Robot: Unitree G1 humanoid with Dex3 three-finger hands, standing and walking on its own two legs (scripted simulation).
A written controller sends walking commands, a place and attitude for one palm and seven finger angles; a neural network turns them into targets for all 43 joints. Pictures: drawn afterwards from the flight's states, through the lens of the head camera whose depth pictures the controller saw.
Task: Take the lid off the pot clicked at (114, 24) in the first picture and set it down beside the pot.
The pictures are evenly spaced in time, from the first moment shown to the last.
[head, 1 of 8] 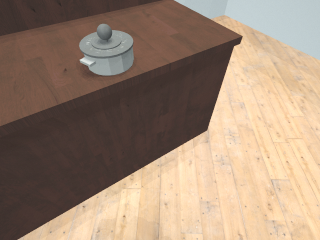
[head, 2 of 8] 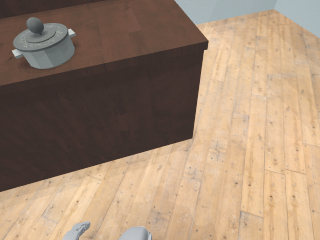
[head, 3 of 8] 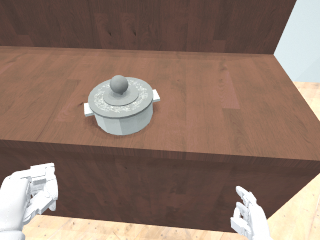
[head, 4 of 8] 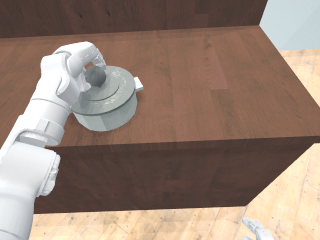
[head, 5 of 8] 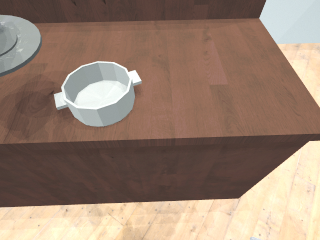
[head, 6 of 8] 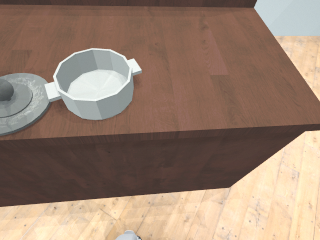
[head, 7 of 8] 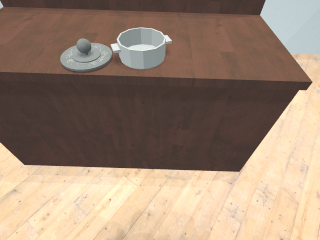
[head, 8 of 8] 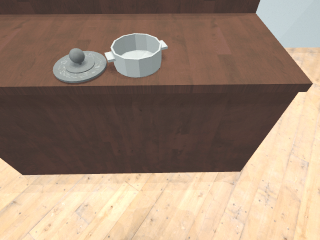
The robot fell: no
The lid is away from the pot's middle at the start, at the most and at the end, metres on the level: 0.00 0.23 0.22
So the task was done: yes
